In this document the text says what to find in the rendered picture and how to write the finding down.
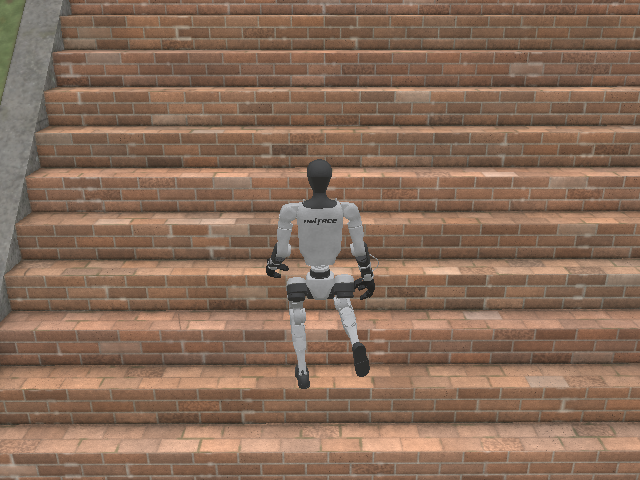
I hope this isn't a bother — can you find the right robot upper arm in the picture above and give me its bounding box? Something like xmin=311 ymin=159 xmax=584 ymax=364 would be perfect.
xmin=340 ymin=202 xmax=366 ymax=257

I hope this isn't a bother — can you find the right robot forearm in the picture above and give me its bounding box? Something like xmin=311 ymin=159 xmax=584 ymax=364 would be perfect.
xmin=355 ymin=242 xmax=374 ymax=281

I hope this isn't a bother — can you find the robot right thigh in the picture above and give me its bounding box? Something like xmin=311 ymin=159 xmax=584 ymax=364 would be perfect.
xmin=333 ymin=274 xmax=355 ymax=312

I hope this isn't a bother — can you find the right robot hand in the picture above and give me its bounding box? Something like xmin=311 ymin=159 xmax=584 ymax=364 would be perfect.
xmin=354 ymin=278 xmax=375 ymax=300

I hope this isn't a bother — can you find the robot left shin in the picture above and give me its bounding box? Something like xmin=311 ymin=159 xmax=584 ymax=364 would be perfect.
xmin=289 ymin=309 xmax=307 ymax=376

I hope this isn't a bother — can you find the left robot hand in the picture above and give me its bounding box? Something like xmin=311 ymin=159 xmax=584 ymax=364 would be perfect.
xmin=266 ymin=258 xmax=289 ymax=278

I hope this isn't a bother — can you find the left robot forearm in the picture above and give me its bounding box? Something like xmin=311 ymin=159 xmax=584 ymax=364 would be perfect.
xmin=267 ymin=243 xmax=285 ymax=270

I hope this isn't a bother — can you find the left robot upper arm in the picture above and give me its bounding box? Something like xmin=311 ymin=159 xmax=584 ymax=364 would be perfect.
xmin=276 ymin=203 xmax=299 ymax=258

